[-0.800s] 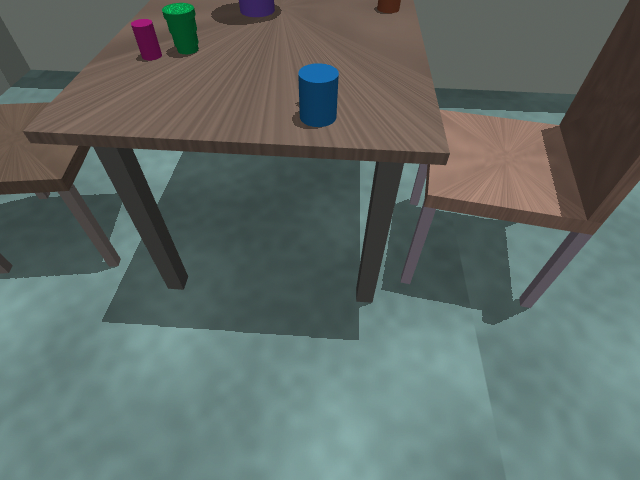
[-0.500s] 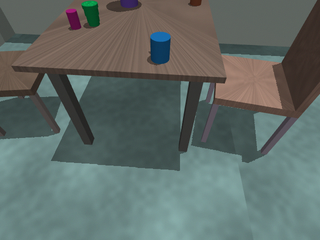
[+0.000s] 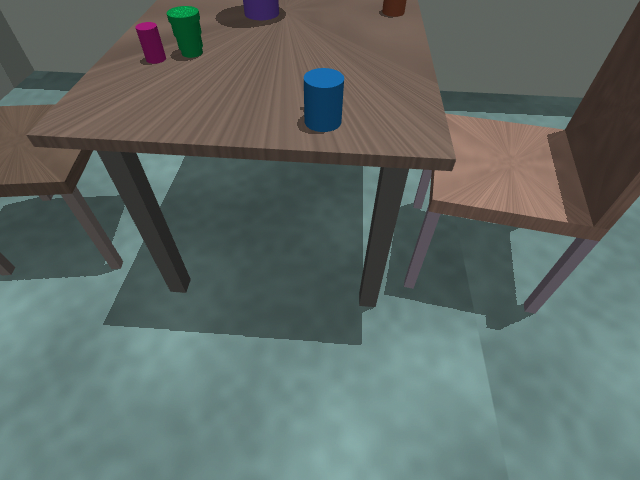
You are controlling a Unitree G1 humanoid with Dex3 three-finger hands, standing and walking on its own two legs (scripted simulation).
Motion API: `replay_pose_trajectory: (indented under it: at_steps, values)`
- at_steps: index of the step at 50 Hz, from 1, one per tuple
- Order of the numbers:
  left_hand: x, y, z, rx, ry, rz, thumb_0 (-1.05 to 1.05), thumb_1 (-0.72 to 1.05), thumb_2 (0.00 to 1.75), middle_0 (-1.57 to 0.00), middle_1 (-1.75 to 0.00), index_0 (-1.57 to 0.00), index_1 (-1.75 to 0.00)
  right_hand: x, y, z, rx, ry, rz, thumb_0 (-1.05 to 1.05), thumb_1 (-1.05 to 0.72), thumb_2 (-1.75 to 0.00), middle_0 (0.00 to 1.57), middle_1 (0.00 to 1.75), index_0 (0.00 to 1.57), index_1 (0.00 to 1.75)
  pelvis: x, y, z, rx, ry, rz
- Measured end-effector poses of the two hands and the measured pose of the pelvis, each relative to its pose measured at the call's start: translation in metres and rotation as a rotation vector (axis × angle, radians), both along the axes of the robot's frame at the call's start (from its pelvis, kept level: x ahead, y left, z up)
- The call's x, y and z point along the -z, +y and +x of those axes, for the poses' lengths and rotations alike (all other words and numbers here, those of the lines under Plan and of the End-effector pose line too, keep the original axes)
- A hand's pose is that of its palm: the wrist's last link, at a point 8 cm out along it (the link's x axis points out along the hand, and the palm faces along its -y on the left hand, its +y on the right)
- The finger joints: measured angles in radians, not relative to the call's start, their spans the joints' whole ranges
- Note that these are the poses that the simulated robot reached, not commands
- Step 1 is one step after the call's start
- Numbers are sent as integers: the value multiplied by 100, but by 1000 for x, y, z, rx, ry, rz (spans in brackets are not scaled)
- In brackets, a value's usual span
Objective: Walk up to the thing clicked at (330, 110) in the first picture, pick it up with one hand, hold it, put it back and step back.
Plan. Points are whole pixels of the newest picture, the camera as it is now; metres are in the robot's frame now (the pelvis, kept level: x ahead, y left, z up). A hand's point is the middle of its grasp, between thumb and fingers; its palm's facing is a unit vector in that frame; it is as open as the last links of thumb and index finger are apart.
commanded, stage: stand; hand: left
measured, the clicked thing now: (319, 97) +0.85 +0.00 +0.03
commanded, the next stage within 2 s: walk up in 0.32 s
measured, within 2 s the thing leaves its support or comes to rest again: neither
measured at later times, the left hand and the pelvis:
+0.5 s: hand out of the picture +0.09 +0.25 -0.16, palm faces -0.06 -0.93 -0.35, open 7.4 cm; pelvis +0.02 -0.03 -0.01, yaw -2 degrees
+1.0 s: hand (221, 439) +0.21 +0.16 -0.18, palm faces -0.10 -0.95 -0.29, open 7.4 cm; pelvis +0.17 -0.10 -0.03, yaw -6 degrees
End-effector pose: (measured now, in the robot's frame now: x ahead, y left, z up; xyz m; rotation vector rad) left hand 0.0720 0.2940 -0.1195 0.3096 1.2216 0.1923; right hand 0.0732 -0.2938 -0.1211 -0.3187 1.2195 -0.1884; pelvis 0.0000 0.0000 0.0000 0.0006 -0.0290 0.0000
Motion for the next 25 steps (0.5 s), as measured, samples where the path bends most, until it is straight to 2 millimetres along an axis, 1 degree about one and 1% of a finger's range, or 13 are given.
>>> replay_pose_trajectory:
  at_steps: [12, 18, 21, 25]
  values:
    - [1, 1, -9, -6, 21, 1, 1, 90, 90, -20, -30, -20, -30, 1, -1, -5, 4, 17, 0, 0, -91, -90, 21, 30, 20, 30, 0, 0, 0, 0, 0, 0]
    - [2, 2, -9, 1, 19, -9, 1, 90, 90, -20, -30, -20, -30, 0, -3, -5, 6, -8, -2, 0, -91, -90, 21, 30, 20, 30, 2, -1, 1, 10, 1, 4]
    - [2, 6, -3, 23, 33, -1, 1, 90, 90, -20, -30, -20, -30, -4, -17, -12, 37, -52, -19, 0, -91, -90, 21, 30, 21, 30, 5, -8, 7, 33, 2, 15]
    - [-2, 4, 14, 34, 23, 18, 1, 90, 90, -20, -30, -20, -30, -9, -50, -30, 70, -21, -68, 0, -90, -90, 21, 30, 21, 30, 8, -26, 20, 42, -6, 27]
